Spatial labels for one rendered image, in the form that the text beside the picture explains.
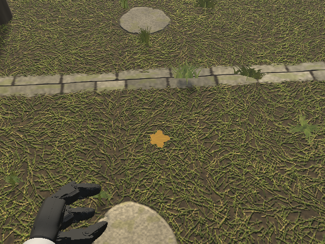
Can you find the robot left hand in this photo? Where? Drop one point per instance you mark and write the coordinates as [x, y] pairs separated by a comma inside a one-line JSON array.
[[54, 216]]

